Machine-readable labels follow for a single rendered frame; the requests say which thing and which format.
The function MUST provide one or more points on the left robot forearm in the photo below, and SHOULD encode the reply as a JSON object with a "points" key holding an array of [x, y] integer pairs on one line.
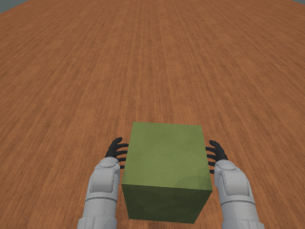
{"points": [[101, 197]]}

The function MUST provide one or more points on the carton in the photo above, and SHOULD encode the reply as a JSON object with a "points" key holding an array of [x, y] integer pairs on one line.
{"points": [[166, 174]]}

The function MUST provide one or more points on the left robot hand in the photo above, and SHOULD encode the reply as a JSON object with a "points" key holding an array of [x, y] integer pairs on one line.
{"points": [[112, 152]]}

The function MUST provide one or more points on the right robot hand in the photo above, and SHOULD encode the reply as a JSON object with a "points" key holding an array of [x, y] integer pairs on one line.
{"points": [[219, 154]]}

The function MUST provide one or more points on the right robot forearm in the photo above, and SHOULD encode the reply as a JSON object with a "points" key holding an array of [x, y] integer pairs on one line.
{"points": [[235, 196]]}

